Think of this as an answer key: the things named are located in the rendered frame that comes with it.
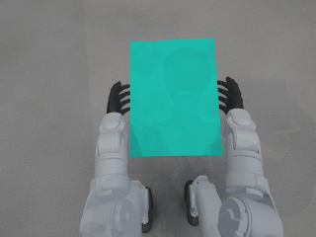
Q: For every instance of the robot left foot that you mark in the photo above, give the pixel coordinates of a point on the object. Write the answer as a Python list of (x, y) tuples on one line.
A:
[(146, 227)]

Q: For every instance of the right robot hand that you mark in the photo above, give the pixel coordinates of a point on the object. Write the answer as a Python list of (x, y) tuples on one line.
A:
[(234, 99)]

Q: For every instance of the robot left forearm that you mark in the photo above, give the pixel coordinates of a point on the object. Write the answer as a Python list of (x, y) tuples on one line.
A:
[(111, 179)]

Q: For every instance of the carton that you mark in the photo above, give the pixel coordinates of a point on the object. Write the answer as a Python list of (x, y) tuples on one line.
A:
[(174, 107)]

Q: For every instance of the right robot upper arm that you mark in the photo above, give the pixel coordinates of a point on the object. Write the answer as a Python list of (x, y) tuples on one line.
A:
[(242, 217)]

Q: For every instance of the robot right thigh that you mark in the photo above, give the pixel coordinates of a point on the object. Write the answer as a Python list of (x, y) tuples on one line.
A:
[(205, 200)]

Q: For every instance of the left robot upper arm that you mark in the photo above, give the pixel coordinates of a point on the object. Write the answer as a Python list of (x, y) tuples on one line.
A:
[(113, 218)]

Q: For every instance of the robot right forearm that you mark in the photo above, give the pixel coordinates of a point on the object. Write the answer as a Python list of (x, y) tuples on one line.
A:
[(244, 163)]

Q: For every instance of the left robot hand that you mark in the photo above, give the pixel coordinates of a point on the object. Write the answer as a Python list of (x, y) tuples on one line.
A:
[(114, 104)]

